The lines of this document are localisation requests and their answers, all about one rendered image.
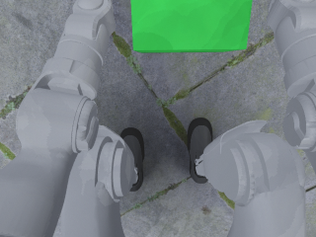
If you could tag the left robot forearm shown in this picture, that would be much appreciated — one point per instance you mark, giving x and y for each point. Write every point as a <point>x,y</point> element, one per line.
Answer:
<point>81,51</point>

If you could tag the right robot upper arm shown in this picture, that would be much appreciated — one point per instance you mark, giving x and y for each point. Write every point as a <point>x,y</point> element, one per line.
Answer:
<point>299,124</point>

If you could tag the carton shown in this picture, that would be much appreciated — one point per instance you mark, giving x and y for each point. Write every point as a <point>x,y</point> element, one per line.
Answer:
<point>171,26</point>

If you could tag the robot left thigh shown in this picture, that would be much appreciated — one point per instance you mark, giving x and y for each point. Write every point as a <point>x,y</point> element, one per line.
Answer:
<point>97,181</point>

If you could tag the right robot forearm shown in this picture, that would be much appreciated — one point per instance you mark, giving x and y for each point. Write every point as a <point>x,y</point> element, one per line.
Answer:
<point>294,25</point>

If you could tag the left robot upper arm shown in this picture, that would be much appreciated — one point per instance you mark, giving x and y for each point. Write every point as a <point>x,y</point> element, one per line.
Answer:
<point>53,127</point>

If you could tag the right robot foot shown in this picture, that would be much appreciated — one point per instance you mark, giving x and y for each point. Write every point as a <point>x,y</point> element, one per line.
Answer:
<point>199,136</point>

